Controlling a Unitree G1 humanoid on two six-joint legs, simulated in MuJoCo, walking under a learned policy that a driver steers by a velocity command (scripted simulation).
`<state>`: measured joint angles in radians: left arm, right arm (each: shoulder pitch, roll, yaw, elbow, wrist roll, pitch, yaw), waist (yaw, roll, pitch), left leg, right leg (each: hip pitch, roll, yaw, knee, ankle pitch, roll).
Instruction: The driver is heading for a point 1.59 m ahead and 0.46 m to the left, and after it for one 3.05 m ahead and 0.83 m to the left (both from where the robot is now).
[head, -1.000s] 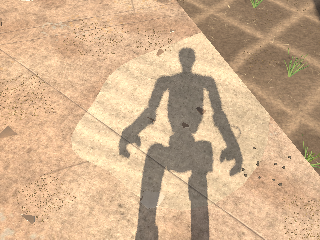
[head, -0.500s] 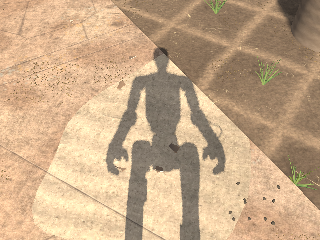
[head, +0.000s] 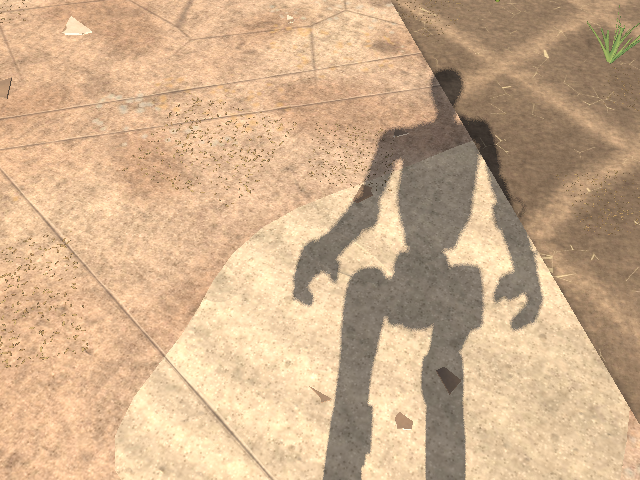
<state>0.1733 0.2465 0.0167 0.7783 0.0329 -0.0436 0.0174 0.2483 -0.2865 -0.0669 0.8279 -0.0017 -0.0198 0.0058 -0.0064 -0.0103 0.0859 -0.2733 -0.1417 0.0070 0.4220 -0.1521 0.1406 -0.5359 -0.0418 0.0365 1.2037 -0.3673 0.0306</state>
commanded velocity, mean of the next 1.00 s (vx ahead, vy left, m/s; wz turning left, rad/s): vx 0.05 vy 0.00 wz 0.56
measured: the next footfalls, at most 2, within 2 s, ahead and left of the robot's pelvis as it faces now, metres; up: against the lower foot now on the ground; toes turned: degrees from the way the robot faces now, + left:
right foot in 0.34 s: +0.20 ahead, -0.13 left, +0.00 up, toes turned +17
left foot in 0.80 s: +0.06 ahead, +0.06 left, +0.00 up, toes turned +30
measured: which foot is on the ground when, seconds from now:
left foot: down 0.00-0.34, up 0.36-0.78, down 0.80-1.00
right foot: up 0.00-0.32, down 0.34-0.80, up 0.82-1.00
